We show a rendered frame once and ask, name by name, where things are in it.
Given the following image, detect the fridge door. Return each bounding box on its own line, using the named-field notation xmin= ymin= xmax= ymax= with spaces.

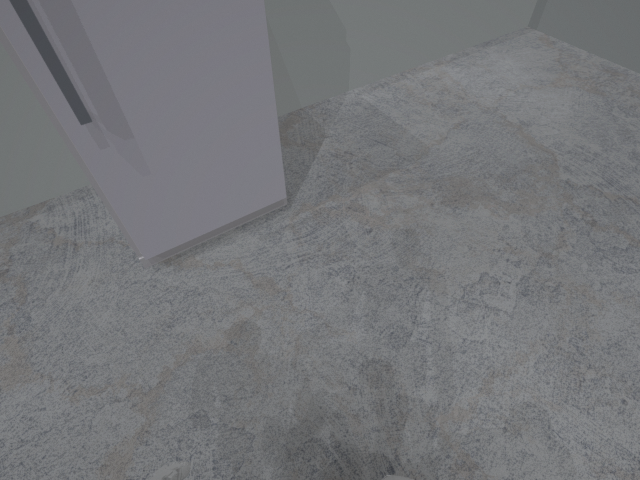
xmin=0 ymin=0 xmax=287 ymax=260

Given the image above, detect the handle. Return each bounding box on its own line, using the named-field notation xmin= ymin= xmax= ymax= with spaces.
xmin=9 ymin=0 xmax=92 ymax=125

